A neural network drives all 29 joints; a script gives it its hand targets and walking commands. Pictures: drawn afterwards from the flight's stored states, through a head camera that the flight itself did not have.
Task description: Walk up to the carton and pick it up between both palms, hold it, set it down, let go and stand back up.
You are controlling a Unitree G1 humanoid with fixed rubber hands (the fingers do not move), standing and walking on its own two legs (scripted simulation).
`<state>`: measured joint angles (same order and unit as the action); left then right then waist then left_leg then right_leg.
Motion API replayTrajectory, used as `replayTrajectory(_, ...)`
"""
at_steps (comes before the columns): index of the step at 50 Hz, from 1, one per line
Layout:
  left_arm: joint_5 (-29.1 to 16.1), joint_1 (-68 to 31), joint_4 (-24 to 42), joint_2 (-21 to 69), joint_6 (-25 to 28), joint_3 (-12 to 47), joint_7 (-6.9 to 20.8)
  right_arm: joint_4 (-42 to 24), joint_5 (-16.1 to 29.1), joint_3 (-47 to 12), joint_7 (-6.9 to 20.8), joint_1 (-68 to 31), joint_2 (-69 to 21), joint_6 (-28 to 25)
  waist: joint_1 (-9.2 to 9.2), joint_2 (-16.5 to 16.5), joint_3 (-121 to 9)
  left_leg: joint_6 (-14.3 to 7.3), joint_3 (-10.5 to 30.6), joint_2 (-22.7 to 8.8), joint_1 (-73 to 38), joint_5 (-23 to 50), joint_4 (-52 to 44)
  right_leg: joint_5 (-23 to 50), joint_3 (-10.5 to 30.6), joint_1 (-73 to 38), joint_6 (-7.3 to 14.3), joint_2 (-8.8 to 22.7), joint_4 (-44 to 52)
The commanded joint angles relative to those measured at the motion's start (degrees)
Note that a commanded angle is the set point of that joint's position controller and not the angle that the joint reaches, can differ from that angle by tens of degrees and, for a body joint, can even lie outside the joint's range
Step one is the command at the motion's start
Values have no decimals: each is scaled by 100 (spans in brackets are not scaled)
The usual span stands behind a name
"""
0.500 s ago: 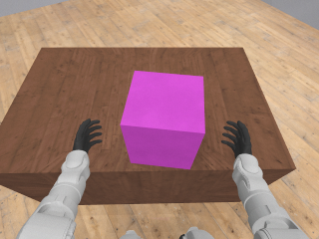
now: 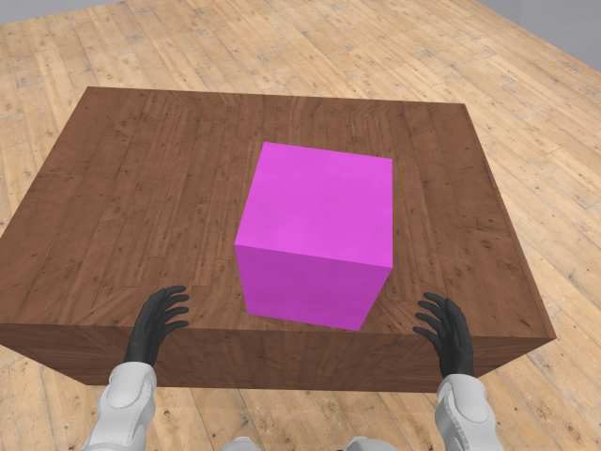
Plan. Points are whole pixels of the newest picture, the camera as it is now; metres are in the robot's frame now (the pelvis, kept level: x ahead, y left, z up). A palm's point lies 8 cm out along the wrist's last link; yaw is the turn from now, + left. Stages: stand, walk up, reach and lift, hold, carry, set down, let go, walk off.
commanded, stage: set down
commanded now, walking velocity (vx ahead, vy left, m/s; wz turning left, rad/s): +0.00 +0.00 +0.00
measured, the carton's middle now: (314, 242) +0.44 -0.02 -0.08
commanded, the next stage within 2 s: let go in 1.76 s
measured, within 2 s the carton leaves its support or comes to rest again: neither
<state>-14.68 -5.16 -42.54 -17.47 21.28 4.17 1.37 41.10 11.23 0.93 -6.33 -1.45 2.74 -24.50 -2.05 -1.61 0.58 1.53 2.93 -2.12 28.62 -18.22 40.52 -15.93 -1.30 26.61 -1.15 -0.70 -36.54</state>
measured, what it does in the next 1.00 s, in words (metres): stands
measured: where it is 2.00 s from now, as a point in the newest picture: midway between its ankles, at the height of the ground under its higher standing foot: outside the picture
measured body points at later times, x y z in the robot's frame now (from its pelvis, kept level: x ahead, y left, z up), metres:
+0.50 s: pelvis -0.01 +0.01 +0.00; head +0.00 +0.04 +0.45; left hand +0.22 +0.22 -0.07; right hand +0.20 -0.20 -0.05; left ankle +0.02 +0.13 -0.72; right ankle +0.02 -0.13 -0.72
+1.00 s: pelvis +0.02 +0.00 +0.01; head +0.03 +0.02 +0.46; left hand +0.20 +0.23 -0.08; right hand +0.19 -0.22 -0.07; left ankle +0.02 +0.13 -0.72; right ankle +0.02 -0.13 -0.72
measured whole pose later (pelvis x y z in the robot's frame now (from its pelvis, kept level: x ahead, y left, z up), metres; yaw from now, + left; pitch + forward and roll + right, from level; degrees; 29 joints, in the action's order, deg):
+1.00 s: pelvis +0.02 +0.00 +0.01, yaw -1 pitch -4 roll -1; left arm -5.5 8.1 -43.1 -14.4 14.7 3.0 -0.6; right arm 50.9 3.5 2.2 -1.7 6.5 6.1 -22.9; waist 0.0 -1.7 4.5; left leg 1.7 1.6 -2.4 10.9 -17.5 32.1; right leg -15.6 0.3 9.7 -0.4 -1.0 -29.0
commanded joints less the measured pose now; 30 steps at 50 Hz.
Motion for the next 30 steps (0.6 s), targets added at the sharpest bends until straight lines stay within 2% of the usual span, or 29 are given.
replayTrajectory(1, -269, -1971, 1879, -1091, 688, -106, -40, -1129, 7, 344, 68, -1678, 1014, -701, -12, 932, -3117, 299, -154, 214, -1473, 2143, -360, 1504, 233, -655, 259, -36, 476)
replayTrajectory(2, -62, -1049, 1416, -710, 571, -132, -6, -645, 2, 187, 103, -670, 902, -727, -125, 784, -2589, 330, -11, 174, -1673, 2021, -460, 1402, 219, -714, 241, -38, 559)
replayTrajectory(3, -254, -2030, 1538, -926, 658, 112, 6, -755, -79, 576, 72, -1716, 1140, -652, -276, 896, -2614, 344, -77, 145, -1479, 1636, -425, 865, 161, -320, 316, -35, 599)
replayTrajectory(4, -322, -1762, 1304, -950, 690, 32, -25, -837, 103, 367, 96, -1597, 961, -650, 32, 806, -2423, 294, -114, 185, -1255, 1242, -479, 642, 263, -417, 324, 21, 602)
replayTrajectory(5, -406, -1939, 1019, -900, 657, 131, -29, -863, 80, 328, 160, -1969, 959, -571, -173, 661, -2438, 191, -100, 217, -1035, 947, -428, 513, 268, -479, 304, 75, 577)
replayTrajectory(6, 22, 378, 1260, -362, 708, -59, 67, -596, 253, -208, 179, 488, 545, -789, 57, 395, -1912, 121, 33, 148, -1506, 1582, -685, 1462, 327, -1222, 260, 4, 663)
replayTrajectory(7, -210, -1461, 1418, -984, 744, 5, 49, -942, 178, 269, 165, -1444, 890, -708, 109, 784, -2510, 169, -183, 191, -1246, 1439, -488, 774, 337, -886, 334, 13, 648)
replayTrajectory(8, -296, -870, 955, -772, 747, 64, 53, -586, 261, 5, 182, -776, 685, -643, 68, 454, -1997, 141, -122, 221, -1004, 1173, -583, 776, 385, -1000, 306, 52, 681)
replayTrajectory(10, -487, -1624, 825, -886, 766, 351, -40, -499, 163, 299, 193, -1667, 954, -525, -59, 466, -1791, 177, 7, 111, -886, 374, -793, -19, 355, -640, 341, 102, 642)
replayTrajectory(11, -235, -502, 620, -624, 693, 202, -34, -404, 211, -23, 235, -618, 785, -589, -63, 387, -1484, 123, 155, 96, -1169, 403, -886, 238, 350, -884, 231, 89, 689)
replayTrajectory(12, 215, 978, 844, -93, 616, 75, 53, 77, 239, -218, 279, 903, 707, -772, 59, 463, -962, 194, 172, 52, -1630, 1121, -1012, 753, 284, -1364, 307, 12, 789)
replayTrajectory(13, -195, -1210, 872, -897, 619, 94, 84, -614, 8, 364, 180, -1406, 1021, -718, -71, 492, -1709, 223, -43, 183, -1396, 917, -793, 317, 330, -1057, 341, 89, 853)
replayTrajectory(14, 275, 592, 380, -102, 516, 96, 11, 465, 263, -66, 287, 408, 668, -645, 102, 640, -440, 227, 219, -34, -1260, 813, -1107, 332, 266, -1171, 377, 29, 801)
replayTrajectory(15, -100, -1386, 836, -982, 622, -10, 4, -682, 131, 368, 218, -1717, 887, -611, 148, 609, -1323, 185, -63, 85, -895, 173, -971, -336, 326, -1102, 385, 153, 909)
replayTrajectory(16, 8, -126, 759, -383, 712, 207, -82, -54, 154, 206, 274, -188, 557, -586, 78, 529, -664, 190, 164, -58, -836, 52, -1217, -101, 238, -1258, 375, 91, 781)
replayTrajectory(17, -37, -1222, 986, -720, 649, 130, -146, -459, -15, 462, 278, -1422, 904, -513, -12, 822, -1320, 213, 76, -15, -734, -337, -1059, -441, 237, -1127, 396, 144, 735)
replayTrajectory(18, 88, -498, 874, -336, 628, 125, -240, -207, -70, 339, 342, -714, 906, -503, 73, 744, -925, 240, 195, -44, -900, -115, -1259, -257, 141, -1190, 374, 30, 740)
replayTrajectory(19, -259, -1326, 1209, -790, 787, 179, -249, -1129, -136, 486, 256, -1551, 903, -558, 195, 421, -1443, 160, 24, -8, -682, -398, -1041, -445, 337, -1080, 339, 128, 713)
replayTrajectory(20, -503, -2139, 1181, -1039, 840, 364, -302, -1271, -230, 747, 228, -2154, 953, -461, -34, 572, -1605, 104, 47, 4, -398, -828, -1128, -528, 324, -895, 330, 205, 622)
replayTrajectory(21, -315, -848, 864, -463, 812, 422, -362, -489, -165, 433, 328, -770, 798, -376, 102, 697, -779, 131, 180, -75, -407, -715, -1254, -522, 231, -866, 382, 110, 495)
replayTrajectory(22, -433, -1470, 1178, -729, 834, 427, -302, -972, -317, 595, 282, -1408, 788, -336, -75, 563, -1374, 143, 117, -23, -489, -678, -1152, -468, 246, -1081, 393, 154, 541)
replayTrajectory(23, -444, -1223, 906, -696, 877, 408, -348, -915, -368, 684, 268, -1336, 776, -344, -19, 605, -1325, 155, 200, -5, -453, -530, -1046, -305, 313, -954, 338, 141, 444)
replayTrajectory(24, -377, -908, 1176, -764, 913, 261, -338, -938, -311, 663, 265, -964, 836, -397, 103, 628, -1443, 116, 43, 10, -601, -280, -1041, -109, 323, -1149, 342, 179, 480)
replayTrajectory(25, -308, -1219, 913, -753, 812, 281, -348, -600, -325, 692, 296, -1359, 921, -373, 66, 851, -1441, 186, 69, -2, -764, -107, -1049, -140, 347, -985, 383, 174, 476)
replayTrajectory(26, -35, -341, 964, -556, 730, 181, -309, -269, -366, 574, 311, -347, 929, -442, 28, 809, -1270, 242, 94, -20, -982, 293, -971, 197, 300, -1173, 379, 179, 538)
replayTrajectory(27, 156, -523, 708, -297, 543, 283, -345, 327, -412, 678, 374, -660, 1251, -385, -4, 962, -1188, 328, 161, -49, -1177, 525, -1011, -99, 263, -1045, 434, 18, 643)
replayTrajectory(28, 89, -267, 1224, -502, 670, 143, -302, -125, -175, 524, 298, -446, 929, -497, 184, 735, -1399, 333, 60, -5, -1219, 484, -928, 162, 341, -1258, 417, 77, 662)
replayTrajectory(29, 300, -4, 722, -404, 581, 116, -306, 319, -273, 541, 317, -309, 950, -530, 178, 812, -1157, 325, -48, 58, -1158, 902, -873, 232, 348, -1227, 486, 5, 749)
replayTrajectory(30, 154, -248, 1068, -576, 682, 48, -260, -257, -185, 572, 255, -511, 799, -649, 248, 646, -1361, 270, -116, 34, -974, 829, -858, 214, 408, -1319, 454, 96, 716)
